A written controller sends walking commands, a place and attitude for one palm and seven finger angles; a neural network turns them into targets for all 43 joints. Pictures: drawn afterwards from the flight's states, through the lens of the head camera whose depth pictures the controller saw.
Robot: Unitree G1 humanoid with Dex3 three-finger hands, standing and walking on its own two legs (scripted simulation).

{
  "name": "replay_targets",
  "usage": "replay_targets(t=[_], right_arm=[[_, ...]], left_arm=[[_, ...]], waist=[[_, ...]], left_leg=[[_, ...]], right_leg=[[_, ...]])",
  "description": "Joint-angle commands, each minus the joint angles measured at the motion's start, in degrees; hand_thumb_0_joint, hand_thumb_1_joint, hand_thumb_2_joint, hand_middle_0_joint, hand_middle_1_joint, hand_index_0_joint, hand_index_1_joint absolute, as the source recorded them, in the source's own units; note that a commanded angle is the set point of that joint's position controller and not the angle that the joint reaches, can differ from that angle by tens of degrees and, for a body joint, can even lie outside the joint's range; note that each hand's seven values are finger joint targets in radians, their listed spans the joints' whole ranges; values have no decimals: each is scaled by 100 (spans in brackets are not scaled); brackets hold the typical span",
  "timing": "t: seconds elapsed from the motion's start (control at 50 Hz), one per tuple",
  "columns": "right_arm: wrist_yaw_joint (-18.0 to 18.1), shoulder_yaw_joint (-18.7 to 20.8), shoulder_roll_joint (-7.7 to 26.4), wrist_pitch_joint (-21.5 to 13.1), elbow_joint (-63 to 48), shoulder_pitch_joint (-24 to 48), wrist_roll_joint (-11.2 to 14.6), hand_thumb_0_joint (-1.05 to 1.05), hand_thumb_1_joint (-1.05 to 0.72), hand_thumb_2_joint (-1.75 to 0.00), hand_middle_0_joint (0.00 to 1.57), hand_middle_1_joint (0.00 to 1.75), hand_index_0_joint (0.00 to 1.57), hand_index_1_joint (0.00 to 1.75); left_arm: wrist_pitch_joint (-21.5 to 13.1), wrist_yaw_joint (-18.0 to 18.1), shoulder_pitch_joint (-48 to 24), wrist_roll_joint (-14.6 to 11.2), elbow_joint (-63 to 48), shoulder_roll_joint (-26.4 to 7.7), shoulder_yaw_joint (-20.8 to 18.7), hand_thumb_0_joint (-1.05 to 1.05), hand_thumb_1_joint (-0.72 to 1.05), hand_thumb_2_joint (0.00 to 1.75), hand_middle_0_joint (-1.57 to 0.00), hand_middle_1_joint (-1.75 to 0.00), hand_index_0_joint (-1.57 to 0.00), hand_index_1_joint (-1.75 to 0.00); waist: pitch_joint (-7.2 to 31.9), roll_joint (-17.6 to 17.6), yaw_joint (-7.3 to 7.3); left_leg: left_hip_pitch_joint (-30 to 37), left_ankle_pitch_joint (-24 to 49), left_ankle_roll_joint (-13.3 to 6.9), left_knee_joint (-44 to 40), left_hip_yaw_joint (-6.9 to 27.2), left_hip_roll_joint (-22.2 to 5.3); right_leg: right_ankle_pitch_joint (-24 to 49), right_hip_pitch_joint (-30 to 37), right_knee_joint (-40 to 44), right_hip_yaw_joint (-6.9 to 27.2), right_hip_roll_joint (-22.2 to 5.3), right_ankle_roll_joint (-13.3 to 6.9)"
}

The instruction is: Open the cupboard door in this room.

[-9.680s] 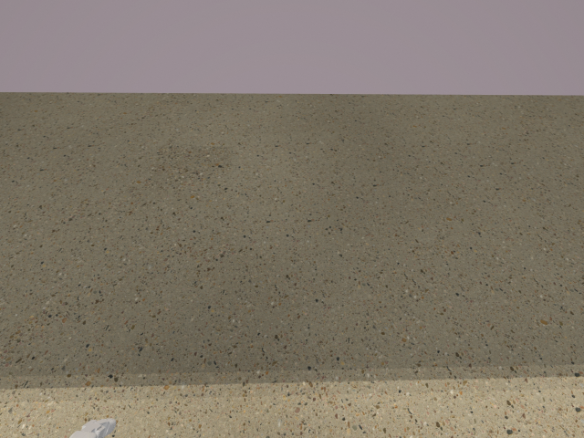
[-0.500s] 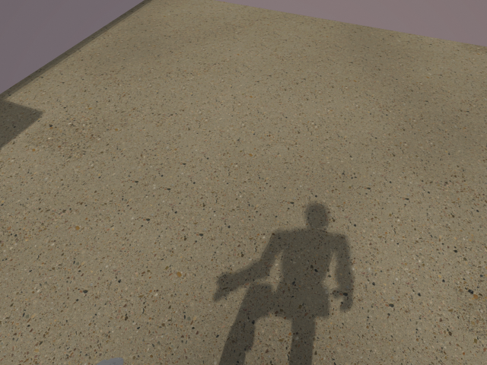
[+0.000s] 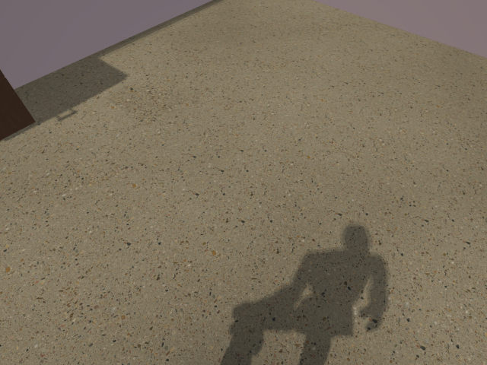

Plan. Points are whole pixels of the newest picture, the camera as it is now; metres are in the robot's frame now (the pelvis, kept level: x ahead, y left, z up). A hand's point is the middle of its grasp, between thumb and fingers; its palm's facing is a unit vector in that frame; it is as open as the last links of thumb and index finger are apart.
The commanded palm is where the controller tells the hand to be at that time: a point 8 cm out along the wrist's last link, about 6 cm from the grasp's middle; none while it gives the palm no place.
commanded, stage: turn or walk to find it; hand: left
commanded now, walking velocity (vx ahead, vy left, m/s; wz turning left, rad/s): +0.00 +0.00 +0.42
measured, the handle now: out of the picture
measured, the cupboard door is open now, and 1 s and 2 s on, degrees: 0 0 0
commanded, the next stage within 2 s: stand and wait in 0.74 s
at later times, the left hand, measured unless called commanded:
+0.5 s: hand out of the picture +0.06 +0.19 -0.14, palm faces +0.18 -0.95 -0.27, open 7.4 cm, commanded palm none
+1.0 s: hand out of the picture -0.14 +0.14 -0.16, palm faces +0.43 -0.87 -0.24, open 7.4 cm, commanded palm none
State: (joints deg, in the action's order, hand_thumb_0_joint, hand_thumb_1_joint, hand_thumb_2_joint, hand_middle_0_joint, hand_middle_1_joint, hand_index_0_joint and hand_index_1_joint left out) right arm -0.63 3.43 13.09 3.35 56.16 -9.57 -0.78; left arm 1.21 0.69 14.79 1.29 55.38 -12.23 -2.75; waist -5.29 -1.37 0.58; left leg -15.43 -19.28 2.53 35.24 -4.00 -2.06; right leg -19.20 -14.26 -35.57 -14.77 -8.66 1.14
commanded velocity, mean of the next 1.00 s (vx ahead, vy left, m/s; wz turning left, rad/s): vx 0.00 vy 0.00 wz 0.30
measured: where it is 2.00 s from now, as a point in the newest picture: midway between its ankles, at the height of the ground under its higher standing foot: outside the picture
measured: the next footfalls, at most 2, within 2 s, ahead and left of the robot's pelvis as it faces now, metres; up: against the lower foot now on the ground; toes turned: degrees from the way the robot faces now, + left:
right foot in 0.50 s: +0.03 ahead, -0.12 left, +0.00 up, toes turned +8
left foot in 1.00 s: -0.11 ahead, +0.09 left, +0.00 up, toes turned +31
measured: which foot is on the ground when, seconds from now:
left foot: down 0.00-0.50, up 0.52-0.98, down 1.00-1.00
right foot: down 0.00-0.02, up 0.04-0.48, down 0.50-1.00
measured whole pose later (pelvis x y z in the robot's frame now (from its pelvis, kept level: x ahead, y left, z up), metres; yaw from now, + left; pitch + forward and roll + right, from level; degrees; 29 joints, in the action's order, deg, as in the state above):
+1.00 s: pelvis -0.06 -0.04 +0.01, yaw +22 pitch +0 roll +0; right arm 0.5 2.8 12.6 2.4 58.2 -7.6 -0.6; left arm 0.6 1.3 17.7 1.3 59.8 -11.2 -2.2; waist -3.7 -0.2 2.5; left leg -11.7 -18.2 2.2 31.7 -2.5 -1.8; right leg -16.5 -14.6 -32.1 -12.7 -5.5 -1.2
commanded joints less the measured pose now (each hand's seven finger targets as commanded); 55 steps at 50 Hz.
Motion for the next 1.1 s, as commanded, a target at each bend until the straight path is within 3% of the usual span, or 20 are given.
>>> replay_targets(t=[0.0,0.04,0.08,0.14,0.32,0.4,0.44,0.46,0.48,0.5,0.52,0.56,0.6,0.72,0.88,0.94,0.96,1.0,1.02,1.08], right_arm=[[27,276,1495,-237,-328,-790,-19,0,-90,-90,20,30,20,30],[160,243,1261,-243,-266,-583,-42,0,-90,-90,20,30,20,30],[170,134,974,-273,-416,-78,-42,0,-90,-90,20,30,20,30],[166,137,908,-336,-420,-147,-9,0,-90,-90,20,30,20,30],[135,234,946,-259,-411,-470,-61,0,-90,-90,20,30,20,30],[113,267,958,-215,-470,-327,-84,0,-90,-90,20,30,20,30],[99,278,904,-197,-530,-175,-44,0,-90,-90,20,30,20,30],[76,263,721,-195,-565,-184,-4,0,-90,-90,20,30,20,30],[43,206,328,-199,-673,-329,39,0,-90,-90,20,30,20,30],[64,244,453,-154,-718,-253,-36,0,-90,-90,20,30,20,30],[65,289,579,-70,-640,-209,-78,0,-90,-90,20,30,20,30],[-6,304,510,-11,-397,-380,-73,0,-90,-90,20,30,20,30],[-34,283,413,9,-251,-693,-64,0,-90,-90,20,30,20,30],[-9,211,408,18,-251,-269,-61,0,-90,-90,20,30,20,30],[76,-20,169,-136,-169,144,43,0,-90,-90,20,30,20,30],[116,-67,167,-234,68,-291,50,0,-90,-90,20,30,20,30],[118,-56,325,-303,154,-472,41,0,-90,-90,20,30,20,30],[151,15,915,-341,113,-358,2,0,-90,-90,20,30,20,30],[229,-17,798,-356,182,-242,-18,0,-90,-90,20,30,20,30],[308,-107,569,-372,202,237,-4,0,-90,-90,20,30,20,30]], left_arm=[[30,39,-209,-37,-647,-544,-104,0,90,90,-20,-30,-20,-30],[127,76,-622,-39,-560,-634,-164,0,90,90,-20,-30,-20,-30],[100,1,-402,-30,-351,-636,-194,0,90,90,-20,-30,-20,-30],[75,-9,-238,-27,-270,-631,-185,0,90,90,-20,-30,-20,-30],[71,44,-730,-60,-591,-500,-140,0,90,90,-20,-30,-20,-30],[26,60,-485,-94,-608,-459,-122,0,90,90,-20,-30,-20,-30],[-32,76,-3,-104,-492,-516,-149,0,90,90,-20,-30,-20,-30],[-86,99,216,-69,-466,-714,-196,0,90,90,-20,-30,-20,-30],[-148,149,273,28,-494,-1220,-294,0,90,90,-20,-30,-20,-30],[-131,152,99,-8,-641,-1391,-303,0,90,90,-20,-30,-20,-30],[-143,171,-171,-37,-713,-1252,-323,0,90,90,-20,-30,-20,-30],[-157,135,-655,-45,-775,-868,-195,0,90,90,-20,-30,-20,-30],[-200,132,-719,-45,-766,-661,-146,0,90,90,-20,-30,-20,-30],[-226,146,38,-19,-456,-756,-178,0,90,90,-20,-30,-20,-30],[-192,125,540,64,97,-946,-168,0,90,90,-20,-30,-20,-30],[-160,134,314,-6,254,-872,-117,0,90,90,-20,-30,-20,-30],[-139,135,241,-53,271,-727,-85,0,90,90,-20,-30,-20,-30],[-91,97,354,-66,218,-276,55,0,90,90,-20,-30,-20,-30],[-12,123,96,-53,268,-234,104,0,90,90,-20,-30,-20,-30],[39,80,262,-60,561,-234,115,0,90,90,-20,-30,-20,-30]], waist=[[829,1832,-392],[557,1691,-392],[420,1104,-125],[672,853,-95],[643,964,-294],[714,1070,-163],[883,916,78],[942,406,169],[920,-1057,175],[712,-1333,192],[487,-1328,109],[72,-519,-198],[152,-677,-307],[330,-627,33],[737,-956,277],[847,-862,-25],[906,-396,-135],[803,1242,-56],[538,1682,-171],[218,1296,65]], left_leg=[[1307,3147,-1164,-1719,2314,-2118],[747,2485,-1170,-1825,2182,-1767],[579,2277,-1065,-1813,1646,-1295],[888,2676,-1053,-1784,1434,-1124],[783,2295,-1266,-1723,2131,-1165],[278,2228,-1193,-1543,2394,-997],[-274,1744,-938,-1196,2257,-706],[-798,1085,-646,-756,1984,-361],[-1899,-273,-206,472,1104,414],[-1878,-1258,-82,1690,869,543],[-1755,-1180,-124,2495,1091,359],[-1717,-446,-79,3337,961,206],[-1694,-4,32,3553,798,152],[-1705,-182,205,3061,628,-12],[-552,-717,21,653,138,110],[648,476,-70,-996,-34,122],[1196,1089,-156,-1559,203,-144],[1466,2766,-837,-1667,1581,-1672],[1060,2858,-1047,-2009,1658,-1674],[809,3419,-1144,-1798,1075,-1353]], right_leg=[[-1776,-1593,-1963,597,124,295],[-1320,-1748,-2766,1298,121,258],[-555,-1666,-2947,1333,146,285],[-258,-1603,-2850,1338,202,366],[-667,-1260,-1668,1388,428,370],[-494,-417,-469,1299,661,249],[427,572,790,1221,682,209],[646,1216,1533,1523,321,113],[336,1762,2060,3054,-1112,-380],[628,914,2252,3516,-1960,-905],[406,267,2331,3401,-1785,-988],[588,-131,2148,2372,-1117,-757],[1207,47,1992,1712,-820,-608],[1898,759,1829,1616,-1055,-791],[3287,1089,1414,1630,-1035,-1006],[2732,557,1070,1414,-782,-638],[2190,208,710,1196,-536,-394],[-500,-768,-252,773,192,58],[-1136,-772,-795,978,257,170],[-801,-672,-1165,1293,238,148]])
